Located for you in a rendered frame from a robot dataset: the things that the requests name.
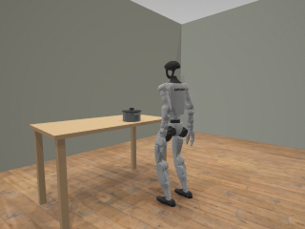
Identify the right robot shin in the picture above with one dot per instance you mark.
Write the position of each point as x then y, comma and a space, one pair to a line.
181, 172

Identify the pot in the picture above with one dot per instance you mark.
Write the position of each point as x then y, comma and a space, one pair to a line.
131, 116

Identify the robot left upper arm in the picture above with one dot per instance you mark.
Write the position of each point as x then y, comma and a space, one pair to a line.
164, 93

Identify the robot left forearm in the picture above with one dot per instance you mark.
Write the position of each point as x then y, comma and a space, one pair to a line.
164, 121

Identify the robot right forearm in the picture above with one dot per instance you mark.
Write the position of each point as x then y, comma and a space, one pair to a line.
190, 119

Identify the robot left hand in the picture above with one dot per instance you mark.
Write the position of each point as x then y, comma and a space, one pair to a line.
161, 141

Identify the table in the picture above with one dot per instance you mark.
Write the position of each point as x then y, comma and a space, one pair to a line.
58, 131

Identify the robot right upper arm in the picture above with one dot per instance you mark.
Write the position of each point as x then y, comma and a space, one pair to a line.
188, 98

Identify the robot right hand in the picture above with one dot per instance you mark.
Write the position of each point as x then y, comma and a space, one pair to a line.
190, 134

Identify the robot torso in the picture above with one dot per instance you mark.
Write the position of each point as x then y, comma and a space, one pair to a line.
177, 96

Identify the lid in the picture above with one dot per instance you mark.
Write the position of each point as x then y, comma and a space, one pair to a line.
131, 111

